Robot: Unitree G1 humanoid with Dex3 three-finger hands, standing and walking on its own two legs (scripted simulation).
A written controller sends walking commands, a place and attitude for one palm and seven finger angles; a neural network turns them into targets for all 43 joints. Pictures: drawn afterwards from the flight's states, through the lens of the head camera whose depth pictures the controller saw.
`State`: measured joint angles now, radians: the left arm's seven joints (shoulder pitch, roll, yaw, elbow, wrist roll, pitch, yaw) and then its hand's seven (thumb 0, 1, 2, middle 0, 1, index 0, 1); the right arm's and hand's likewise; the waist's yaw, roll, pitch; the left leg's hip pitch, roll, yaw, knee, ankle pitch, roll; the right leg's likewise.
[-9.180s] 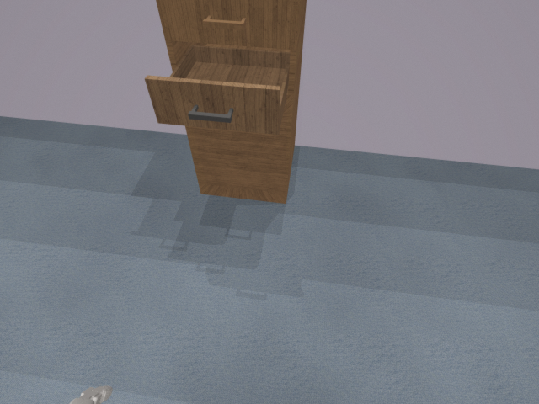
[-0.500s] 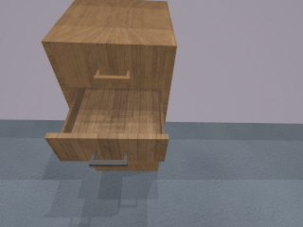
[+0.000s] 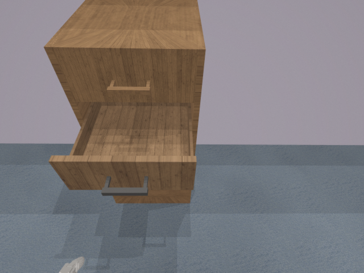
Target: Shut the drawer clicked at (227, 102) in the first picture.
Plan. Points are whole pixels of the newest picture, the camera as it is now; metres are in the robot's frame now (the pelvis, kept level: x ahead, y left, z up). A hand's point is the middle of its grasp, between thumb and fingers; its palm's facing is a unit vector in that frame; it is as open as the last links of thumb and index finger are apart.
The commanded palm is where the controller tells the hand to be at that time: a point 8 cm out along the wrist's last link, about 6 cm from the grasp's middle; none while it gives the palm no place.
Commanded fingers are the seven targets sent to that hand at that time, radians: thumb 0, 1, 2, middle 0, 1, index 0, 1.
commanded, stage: raise the hand and make a fist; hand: left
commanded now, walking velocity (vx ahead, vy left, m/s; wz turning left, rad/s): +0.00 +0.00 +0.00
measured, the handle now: (126, 185) +0.36 +0.18 -0.08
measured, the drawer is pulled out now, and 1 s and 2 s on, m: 0.24 0.24 0.24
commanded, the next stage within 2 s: bring the fist close to the handle in 1.76 s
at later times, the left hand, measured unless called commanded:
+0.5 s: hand (107, 265) +0.15 +0.15 -0.01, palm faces +0.22 -0.97 -0.13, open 4.8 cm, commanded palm +0.13 +0.20 -0.03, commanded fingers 0.00 0.90 0.90 -0.86 -1.01 -0.86 -1.01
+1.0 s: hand (117, 257) +0.16 +0.14 -0.02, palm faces +0.01 -1.00 +0.01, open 3.1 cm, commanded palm +0.14 +0.20 +0.00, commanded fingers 0.00 0.90 0.90 -1.36 -1.56 -1.36 -1.56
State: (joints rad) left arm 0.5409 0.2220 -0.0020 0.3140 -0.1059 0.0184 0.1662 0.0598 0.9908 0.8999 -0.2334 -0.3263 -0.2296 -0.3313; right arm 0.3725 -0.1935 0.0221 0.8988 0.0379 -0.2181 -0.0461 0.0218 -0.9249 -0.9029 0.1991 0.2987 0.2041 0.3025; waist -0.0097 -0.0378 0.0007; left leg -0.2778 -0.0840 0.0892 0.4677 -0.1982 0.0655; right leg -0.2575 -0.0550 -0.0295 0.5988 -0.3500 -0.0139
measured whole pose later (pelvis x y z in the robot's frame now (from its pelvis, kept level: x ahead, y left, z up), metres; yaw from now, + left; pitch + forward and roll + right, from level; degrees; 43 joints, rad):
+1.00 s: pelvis +0.00 -0.02 -0.07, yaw +1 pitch +14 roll -1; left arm 0.65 0.16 0.07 -0.13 -0.27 -0.48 -0.25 0.01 0.90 0.90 -1.17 -1.35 -1.17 -1.35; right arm 0.21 -0.26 -0.06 0.56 0.03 -0.21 -0.06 0.02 -0.91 -0.90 0.19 0.30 0.20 0.30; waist 0.00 0.02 -0.12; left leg -0.85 0.00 0.02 1.06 -0.45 0.03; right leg -0.75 0.02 -0.09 1.04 -0.54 -0.05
